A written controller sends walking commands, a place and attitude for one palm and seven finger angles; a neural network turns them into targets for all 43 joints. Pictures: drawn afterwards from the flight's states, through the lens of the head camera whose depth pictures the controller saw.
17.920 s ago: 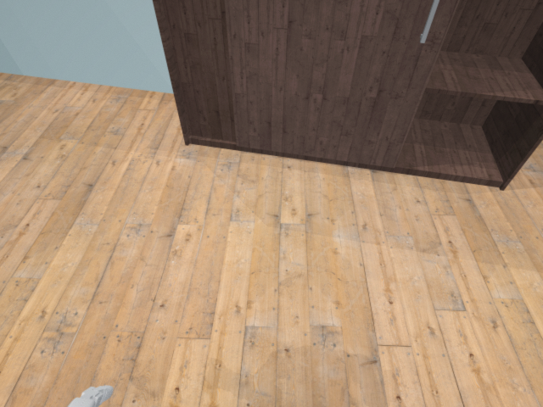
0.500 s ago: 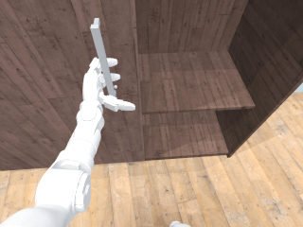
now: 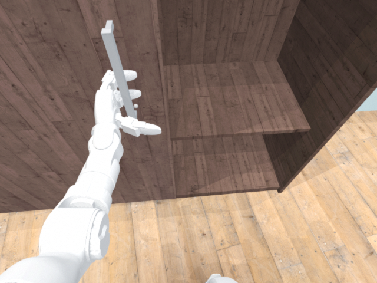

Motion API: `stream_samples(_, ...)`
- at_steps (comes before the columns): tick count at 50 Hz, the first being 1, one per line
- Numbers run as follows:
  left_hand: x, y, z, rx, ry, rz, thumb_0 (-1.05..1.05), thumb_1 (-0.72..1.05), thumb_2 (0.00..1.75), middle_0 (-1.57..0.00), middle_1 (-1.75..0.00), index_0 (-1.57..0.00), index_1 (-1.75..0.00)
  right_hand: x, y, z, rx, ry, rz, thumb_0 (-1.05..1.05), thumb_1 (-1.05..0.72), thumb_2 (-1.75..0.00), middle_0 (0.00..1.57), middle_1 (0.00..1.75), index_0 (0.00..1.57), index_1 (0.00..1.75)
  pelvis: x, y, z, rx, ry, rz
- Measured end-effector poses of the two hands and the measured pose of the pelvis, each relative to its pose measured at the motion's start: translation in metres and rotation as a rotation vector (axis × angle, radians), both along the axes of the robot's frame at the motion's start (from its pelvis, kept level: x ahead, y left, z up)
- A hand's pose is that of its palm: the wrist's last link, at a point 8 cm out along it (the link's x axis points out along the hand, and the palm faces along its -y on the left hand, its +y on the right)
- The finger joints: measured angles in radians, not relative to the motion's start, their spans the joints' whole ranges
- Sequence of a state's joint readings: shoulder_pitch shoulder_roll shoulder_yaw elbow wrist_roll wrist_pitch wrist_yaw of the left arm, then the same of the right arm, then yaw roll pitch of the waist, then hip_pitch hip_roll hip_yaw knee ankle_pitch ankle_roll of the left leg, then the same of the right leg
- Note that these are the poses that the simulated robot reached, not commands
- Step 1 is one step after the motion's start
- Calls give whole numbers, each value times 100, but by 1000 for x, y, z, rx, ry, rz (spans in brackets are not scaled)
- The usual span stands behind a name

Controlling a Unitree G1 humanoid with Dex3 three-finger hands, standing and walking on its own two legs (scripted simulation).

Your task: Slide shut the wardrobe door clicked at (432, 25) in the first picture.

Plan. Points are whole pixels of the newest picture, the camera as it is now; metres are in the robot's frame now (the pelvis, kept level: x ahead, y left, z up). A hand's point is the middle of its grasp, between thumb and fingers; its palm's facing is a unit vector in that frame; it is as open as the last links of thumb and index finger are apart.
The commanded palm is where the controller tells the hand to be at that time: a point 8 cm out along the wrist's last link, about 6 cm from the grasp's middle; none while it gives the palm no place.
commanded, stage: slide the fingers in behind the handle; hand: left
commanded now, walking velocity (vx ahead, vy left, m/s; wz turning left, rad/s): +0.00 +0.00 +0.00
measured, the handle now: (124, 83) +0.52 +0.12 +0.12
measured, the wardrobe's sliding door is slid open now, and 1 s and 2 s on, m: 0.57 0.57 0.57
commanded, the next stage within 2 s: grip the handle and tug to test in 0.36 s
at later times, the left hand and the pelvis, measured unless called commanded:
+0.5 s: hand (135, 105) +0.47 +0.09 +0.10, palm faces +0.02 -1.00 -0.01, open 14.0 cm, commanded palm +0.44 +0.14 +0.10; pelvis +0.01 +0.02 +0.00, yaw +0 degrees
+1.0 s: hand (135, 105) +0.47 +0.09 +0.10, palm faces +0.03 -1.00 -0.01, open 7.9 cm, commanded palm +0.44 +0.14 +0.10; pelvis +0.01 +0.02 +0.00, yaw +0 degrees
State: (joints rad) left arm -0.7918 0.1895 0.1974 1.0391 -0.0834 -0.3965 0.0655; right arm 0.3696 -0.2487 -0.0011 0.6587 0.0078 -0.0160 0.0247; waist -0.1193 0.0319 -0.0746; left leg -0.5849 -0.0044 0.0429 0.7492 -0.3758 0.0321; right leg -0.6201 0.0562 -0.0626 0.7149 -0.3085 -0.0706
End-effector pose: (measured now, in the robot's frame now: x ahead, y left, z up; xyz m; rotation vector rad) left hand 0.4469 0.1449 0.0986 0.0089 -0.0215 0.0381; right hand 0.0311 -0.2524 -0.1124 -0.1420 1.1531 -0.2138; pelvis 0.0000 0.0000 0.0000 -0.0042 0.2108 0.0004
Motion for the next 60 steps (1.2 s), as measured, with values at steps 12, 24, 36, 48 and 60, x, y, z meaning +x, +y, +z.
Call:
stream_samples(12, 2, 4, -3, -1, 3, -14, -2, -50, 30, -30, -120, -30, -120, -10, 8, -1, 5, 30, -10, 0, -90, -90, 20, 30, 20, 30, 2, 7, 0, -4, 6, -2)
stream_samples(24, 4, 2, -2, 3, -8, -20, -2, -50, 30, -31, -121, -30, -120, -8, 19, -2, 12, 36, -5, 0, -90, -90, 20, 30, 20, 30, 6, 16, -1, -9, 8, -3)
stream_samples(36, 4, 0, -2, 0, -13, -20, -2, -26, 41, -33, -124, -32, -123, 0, 26, -2, 13, 27, 6, 0, -90, -90, 20, 30, 20, 30, 8, 21, -2, -11, 7, -3)
stream_samples(48, 3, 0, -2, 1, -13, -13, -1, 27, 63, -39, -131, -36, -131, 0, 24, -3, 16, 31, 8, 0, -90, -90, 20, 30, 20, 30, 9, 20, -1, -11, 9, -4)
stream_samples(60, 2, 2, -1, 2, -7, -10, 0, 76, 85, -44, -138, -40, -137, 2, 18, -1, 10, 23, 3, 0, -90, -90, 20, 30, 20, 30, 9, 15, 0, -10, 4, -1)
